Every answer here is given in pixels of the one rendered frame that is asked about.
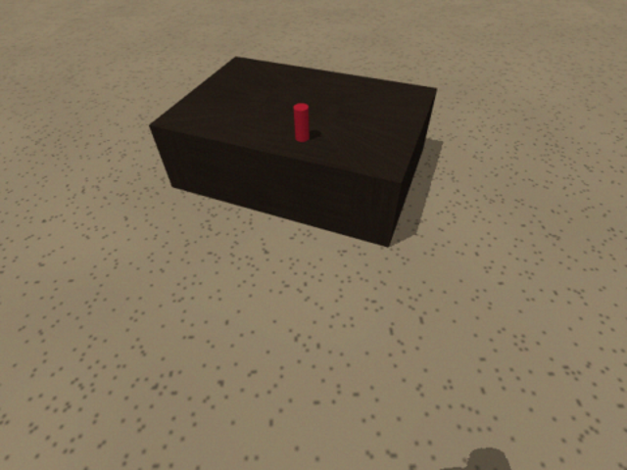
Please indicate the can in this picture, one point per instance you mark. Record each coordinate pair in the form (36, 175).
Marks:
(301, 120)

